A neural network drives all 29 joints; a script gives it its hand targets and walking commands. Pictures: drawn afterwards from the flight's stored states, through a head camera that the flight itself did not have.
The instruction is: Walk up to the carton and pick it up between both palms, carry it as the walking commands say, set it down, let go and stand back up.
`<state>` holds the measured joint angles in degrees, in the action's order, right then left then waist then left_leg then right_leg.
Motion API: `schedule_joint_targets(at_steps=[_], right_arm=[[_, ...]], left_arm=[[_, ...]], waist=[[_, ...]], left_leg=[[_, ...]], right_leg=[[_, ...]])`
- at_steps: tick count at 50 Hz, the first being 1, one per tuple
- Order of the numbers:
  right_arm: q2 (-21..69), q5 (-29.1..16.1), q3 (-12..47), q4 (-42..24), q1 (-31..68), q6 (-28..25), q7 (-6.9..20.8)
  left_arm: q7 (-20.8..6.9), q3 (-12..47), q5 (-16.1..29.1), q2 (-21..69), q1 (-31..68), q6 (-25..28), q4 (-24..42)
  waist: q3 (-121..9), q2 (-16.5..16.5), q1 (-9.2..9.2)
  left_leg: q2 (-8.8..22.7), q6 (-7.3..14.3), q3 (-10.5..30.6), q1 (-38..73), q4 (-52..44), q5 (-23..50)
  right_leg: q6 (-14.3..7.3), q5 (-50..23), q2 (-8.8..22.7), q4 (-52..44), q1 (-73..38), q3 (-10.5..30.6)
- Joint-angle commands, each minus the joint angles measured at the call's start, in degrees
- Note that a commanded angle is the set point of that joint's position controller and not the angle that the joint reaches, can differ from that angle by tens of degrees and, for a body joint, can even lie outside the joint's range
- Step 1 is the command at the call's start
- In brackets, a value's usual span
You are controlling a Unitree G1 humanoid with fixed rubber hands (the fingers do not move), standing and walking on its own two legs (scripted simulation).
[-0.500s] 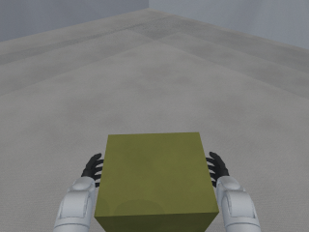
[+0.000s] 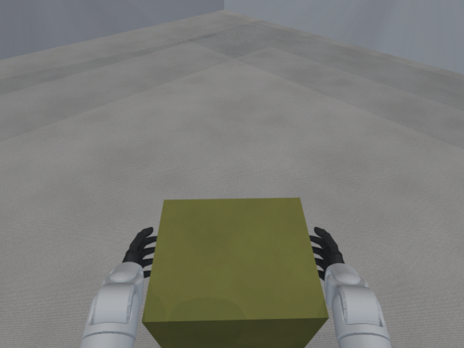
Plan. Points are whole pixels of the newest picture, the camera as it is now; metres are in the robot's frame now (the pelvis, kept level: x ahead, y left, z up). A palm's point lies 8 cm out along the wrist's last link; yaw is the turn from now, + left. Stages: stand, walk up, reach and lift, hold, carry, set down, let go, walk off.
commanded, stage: carry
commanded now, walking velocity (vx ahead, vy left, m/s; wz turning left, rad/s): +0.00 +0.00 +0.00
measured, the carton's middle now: (233, 281) +0.29 +0.01 -0.05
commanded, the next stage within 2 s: hold in 0.48 s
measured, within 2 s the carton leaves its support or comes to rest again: neither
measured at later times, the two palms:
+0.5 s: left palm (128, 265) +0.27 +0.19 +0.04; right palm (331, 266) +0.27 -0.16 +0.04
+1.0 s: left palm (154, 254) +0.30 +0.15 +0.03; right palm (351, 272) +0.27 -0.20 +0.03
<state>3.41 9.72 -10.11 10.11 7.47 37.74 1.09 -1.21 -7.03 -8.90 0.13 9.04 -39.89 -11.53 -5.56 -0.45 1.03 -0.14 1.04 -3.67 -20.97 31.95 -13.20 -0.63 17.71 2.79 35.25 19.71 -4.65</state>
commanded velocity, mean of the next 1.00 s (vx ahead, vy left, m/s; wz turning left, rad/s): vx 0.00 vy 0.00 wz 0.00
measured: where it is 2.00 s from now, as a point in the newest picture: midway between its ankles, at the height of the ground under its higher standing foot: outside the picture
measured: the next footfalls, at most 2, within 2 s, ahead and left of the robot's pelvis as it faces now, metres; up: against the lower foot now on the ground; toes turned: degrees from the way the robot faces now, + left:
none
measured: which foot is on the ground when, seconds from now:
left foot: down 0.00-1.00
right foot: down 0.00-1.00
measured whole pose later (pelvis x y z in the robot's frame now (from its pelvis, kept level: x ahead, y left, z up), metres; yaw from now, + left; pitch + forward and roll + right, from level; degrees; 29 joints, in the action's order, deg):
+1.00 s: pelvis -0.02 +0.01 +0.01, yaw -7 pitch -6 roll +1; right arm 4.9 16.2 -21.8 27.4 21.9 33.3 4.5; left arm -3.8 -19.5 -17.9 4.7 22.3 -36.0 -26.6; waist 3.3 -0.6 1.5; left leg -1.1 1.3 -2.4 -10.7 28.1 -11.9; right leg -1.4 13.4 -1.1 30.4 11.4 2.0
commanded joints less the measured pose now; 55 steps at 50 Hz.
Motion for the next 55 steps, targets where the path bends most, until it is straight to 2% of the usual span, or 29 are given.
schedule_joint_targets(at_steps=[1,3,10,11,13,14,15,17,18,21,22,24,25,27,30,31,34,35,37,38,39,42,45,46,47,48,49,54,55], right_arm=[[36.94,-9.58,29.13,-10.18,28.57,-3.29,8.69],[36.95,-8.04,27.16,-7.49,27.23,-3.9,8.82],[37.19,-10.35,30.58,-13.97,30.02,-3.42,8.59],[37.5,-9.15,28.51,-9.64,28.22,-3.09,8.63],[40.54,-15.65,36.83,-22.81,29.94,-0.58,8.26],[41.77,-17.79,39.36,-25.14,29.41,1.57,8.52],[40.88,-16.6,36.87,-21.1,28.14,3.14,8.57],[39.34,-16.59,36.23,-22.2,26.16,5.34,8.44],[38.23,-13.74,32.55,-15.49,25.05,5.32,8.79],[37.62,-10.28,29.13,-9.72,25.48,3.59,9.18],[38.53,-11.41,30.73,-11.94,27.1,3.58,9.07],[38.72,-12.18,31.5,-14.17,29.23,2.9,9.26],[39.6,-11.52,32.23,-5.62,27.79,2.96,9.44],[41.01,-11.54,32.37,-8.84,32.75,1.0,10.09],[43.3,-11.8,31.13,-10.85,31.7,0.06,9.81],[52.58,-16.48,33.55,-13.1,31.65,0.19,11.72],[50.67,-16.87,32.85,-12.45,36.56,0.38,12.95],[50.87,-15.57,31.88,-9.08,35.22,0.57,13.33],[50.21,-14.01,30.99,-4.52,36.35,0.41,14.76],[50.33,-13.59,29.91,-4.22,39.56,-0.17,15.04],[51.13,-12.52,28.07,0.01,41.43,-0.15,15.81],[52.18,-9.91,23.92,6.77,47.25,-2.46,17.15],[53.8,-6.65,20.27,12.78,50.02,-5.54,17.82],[54.23,-7.01,19.6,13.46,52.37,-6.72,18.14],[53.77,-5.83,17.9,15.3,49.92,-7.38,18.44],[54.02,-6.1,17.76,15.34,52.49,-7.91,18.43],[54.26,-5.04,17.19,15.43,52.41,-8.49,18.28],[54.3,-3.02,15.77,17.26,45.77,-10.08,16.85],[54.49,-2.75,15.9,16.11,45.47,-10.88,16.25]], left_arm=[[-9.12,27.48,11.72,40.17,28.05,5.59,12.48],[-9.22,27.78,12.26,39.7,32.2,6.69,14.47],[-9.29,28.64,13.06,40.76,29.0,5.65,15.49],[-9.19,27.79,12.49,40.76,30.18,5.59,13.75],[-9.02,35.01,18.63,43.4,31.37,3.13,26.29],[-8.87,37.02,20.49,44.3,31.64,1.22,29.35],[-8.98,34.3,18.23,43.45,28.17,-0.74,24.37],[-8.96,33.08,17.48,41.68,24.3,-3.08,23.83],[-8.98,30.12,14.72,40.18,25.63,-2.72,19.7],[-9.39,28.07,12.55,39.39,29.26,-0.79,16.11],[-9.67,29.39,13.77,39.78,30.51,-0.54,18.75],[-9.76,29.29,14.25,41.57,30.21,-0.33,16.88],[-9.5,31.64,14.58,44.18,26.03,-0.42,7.2],[-9.89,34.0,14.89,43.4,33.16,2.09,12.6],[-10.49,38.55,17.08,46.48,37.67,3.47,18.12],[-12.22,34.95,19.08,59.09,34.47,1.89,16.53],[-12.54,29.89,14.59,56.89,32.88,1.73,10.47],[-12.77,29.32,13.39,55.91,34.05,1.71,7.92],[-13.12,26.08,10.25,53.92,35.0,2.15,5.73],[-13.11,25.1,9.24,54.55,36.53,2.46,3.74],[-13.09,21.9,7.31,54.68,37.66,2.35,0.36],[-14.16,18.74,6.05,54.2,45.0,4.67,-3.69],[-15.51,17.04,5.98,59.36,49.65,7.06,-9.36],[-15.57,17.72,5.8,60.09,50.52,7.91,-9.68],[-15.96,17.57,6.05,60.67,51.55,8.57,-9.3],[-16.02,15.74,5.3,61.16,49.77,8.7,-10.76],[-16.15,14.75,4.62,60.9,48.64,8.98,-12.79],[-16.69,12.74,2.77,57.69,44.58,10.66,-13.83],[-17.11,13.81,3.85,57.28,45.24,11.67,-13.34]], waist=[[-16.96,0.15,0.34],[-17.25,0.49,0.21],[-18.97,-1.46,0.28],[-19.11,-0.35,0.12],[-19.19,-3.24,0.28],[-18.63,-1.15,0.47],[-19.37,1.57,0.43],[-20.21,-1.09,0.15],[-18.48,0.25,0.21],[-17.85,1.39,0.19],[-15.89,-1.12,0.25],[-15.27,0.37,0.46],[-9.63,-2.0,-3.69],[-14.7,0.11,-4.91],[-20.24,0.65,-7.27],[-16.89,1.52,-7.63],[-11.57,2.19,-3.04],[-8.53,-0.13,-3.43],[-5.12,1.12,-0.62],[-4.12,1.19,-0.86],[-3.19,1.84,1.77],[-1.71,2.78,2.75],[-6.84,0.74,0.78],[-8.31,2.17,1.41],[-9.45,2.68,0.2],[-9.91,2.95,2.05],[-10.09,0.04,1.16],[-11.25,1.2,0.56],[-12.33,-1.18,-1.53]], left_leg=[[5.81,1.99,5.23,10.25,-4.75,8.05],[6.08,2.36,5.18,9.41,-4.94,7.58],[5.32,2.48,4.24,10.85,-2.64,11.59],[5.15,1.93,3.99,10.42,-2.53,11.43],[5.37,1.89,3.94,10.04,-2.16,12.21],[5.12,2.02,3.64,10.67,-2.39,11.86],[5.3,2.05,4.2,10.68,-2.29,13.55],[5.4,2.26,4.41,11.75,-2.79,14.32],[5.76,2.39,4.68,11.41,-3.84,14.87],[5.67,2.19,4.23,10.47,-3.41,13.07],[5.94,2.41,4.18,9.97,-3.7,10.76],[5.75,2.12,4.77,9.14,-5.51,5.45],[-3.23,1.26,11.06,17.56,-4.77,13.42],[-2.68,0.33,12.08,19.39,-5.11,11.34],[-2.27,-0.51,12.41,23.11,-4.66,17.65],[-3.02,-0.07,10.95,26.79,-6.96,21.43],[-3.62,0.57,9.63,22.63,-8.59,14.49],[-3.52,0.55,9.66,20.75,-9.82,10.45],[-3.13,0.64,8.89,21.33,-10.92,4.73],[-2.56,0.77,9.19,21.8,-11.59,0.07],[-2.64,0.82,8.52,20.11,-11.94,-4.07],[-2.77,1.0,7.88,17.6,-11.64,-9.25],[-2.16,0.55,9.43,19.61,-10.91,-10.04],[-1.44,0.41,10.56,18.87,-11.37,-10.98],[-1.27,-0.25,11.09,19.48,-10.86,-8.48],[-1.37,-0.19,10.45,19.13,-10.09,-6.89],[-1.58,0.26,10.64,20.0,-8.81,-5.27],[-2.98,0.71,8.06,15.86,-5.23,7.08],[-3.19,0.99,8.24,13.91,-4.17,10.07]], right_leg=[[-0.67,-8.49,4.43,-5.23,-2.9,3.25],[-0.62,-9.92,4.76,-5.12,-3.41,3.39],[-0.26,-14.74,4.75,-5.42,-5.08,3.37],[-0.39,-15.0,5.03,-5.2,-4.81,3.39],[-0.88,-16.47,5.6,-5.33,-5.59,3.97],[-0.67,-15.89,5.09,-5.47,-5.37,3.57],[-0.99,-16.28,5.48,-5.55,-5.72,3.93],[-0.99,-15.73,5.25,-5.34,-5.31,3.58],[-0.93,-14.02,4.86,-5.27,-3.89,3.59],[-1.12,-14.49,5.34,-5.97,-3.11,4.04],[-0.89,-12.73,5.12,-6.77,-2.82,3.68],[-0.57,-8.08,4.81,-7.25,-1.44,3.38],[-0.84,-11.64,-5.1,-8.6,-6.75,9.42],[-1.16,-9.16,-5.16,-8.5,-7.85,9.79],[-0.95,-16.56,-5.91,-9.22,-11.09,9.66],[-2.49,-22.26,-7.14,-12.22,-9.15,9.74],[-1.94,-17.41,-6.65,-14.22,-10.72,9.92],[-1.29,-14.33,-6.79,-14.36,-10.28,9.44],[-1.68,-7.08,-6.48,-15.08,-7.48,9.23],[-1.88,-2.93,-6.54,-15.29,-6.96,9.12],[-2.17,1.26,-6.52,-15.06,-7.2,9.41],[-2.86,6.86,-5.62,-14.65,-6.16,10.02],[-2.92,6.06,-5.98,-13.71,-6.15,10.09],[-2.98,4.24,-6.25,-12.12,-7.29,9.86],[-3.29,2.29,-6.42,-11.18,-4.87,9.66],[-3.54,2.2,-6.15,-10.92,-4.36,9.98],[-3.25,2.23,-6.23,-10.81,-1.55,9.83],[-3.28,-6.7,-5.88,-9.83,-3.43,10.34],[-2.5,-11.27,-6.13,-9.4,-5.16,10.63]])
